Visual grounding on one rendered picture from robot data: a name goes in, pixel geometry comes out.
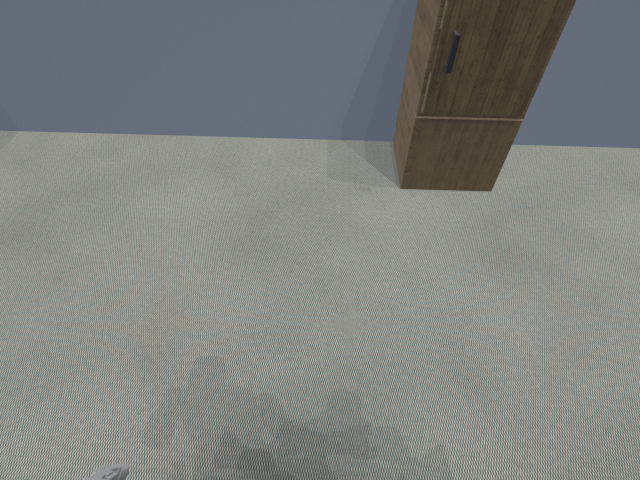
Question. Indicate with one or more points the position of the handle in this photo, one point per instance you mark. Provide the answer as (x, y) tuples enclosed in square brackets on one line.
[(453, 50)]

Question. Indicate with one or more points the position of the cupboard door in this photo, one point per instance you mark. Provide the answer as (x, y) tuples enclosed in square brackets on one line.
[(503, 48)]

